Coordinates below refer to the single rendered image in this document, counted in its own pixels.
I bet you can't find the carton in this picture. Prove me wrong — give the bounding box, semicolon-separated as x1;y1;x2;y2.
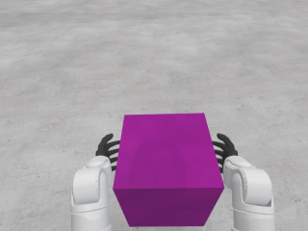
113;113;224;227

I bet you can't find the robot left forearm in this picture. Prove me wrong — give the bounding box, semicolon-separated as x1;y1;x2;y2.
70;155;114;231

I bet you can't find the robot right forearm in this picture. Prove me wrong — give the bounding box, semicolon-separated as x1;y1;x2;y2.
222;155;276;231

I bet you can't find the robot left hand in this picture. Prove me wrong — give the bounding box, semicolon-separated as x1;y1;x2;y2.
95;133;120;171

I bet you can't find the robot right hand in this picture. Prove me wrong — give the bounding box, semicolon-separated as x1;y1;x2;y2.
212;133;238;173

